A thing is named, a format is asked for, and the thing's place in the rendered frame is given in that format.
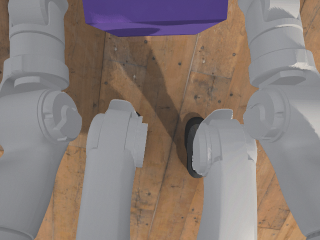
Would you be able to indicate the robot left upper arm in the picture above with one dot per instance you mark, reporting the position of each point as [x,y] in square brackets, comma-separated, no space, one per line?
[36,128]

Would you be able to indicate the left robot thigh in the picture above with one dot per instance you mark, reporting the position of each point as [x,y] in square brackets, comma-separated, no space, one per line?
[105,206]

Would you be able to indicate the carton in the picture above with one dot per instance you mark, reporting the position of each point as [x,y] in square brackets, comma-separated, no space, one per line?
[137,18]

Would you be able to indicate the left robot forearm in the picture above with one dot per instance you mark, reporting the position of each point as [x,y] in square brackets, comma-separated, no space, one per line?
[37,47]

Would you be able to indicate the robot right upper arm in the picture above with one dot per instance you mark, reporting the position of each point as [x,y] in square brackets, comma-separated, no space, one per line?
[285,119]

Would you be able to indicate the robot left shin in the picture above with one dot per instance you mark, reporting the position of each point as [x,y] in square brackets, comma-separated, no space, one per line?
[97,122]

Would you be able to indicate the right robot forearm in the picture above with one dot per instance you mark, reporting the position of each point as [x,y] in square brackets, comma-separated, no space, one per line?
[276,43]

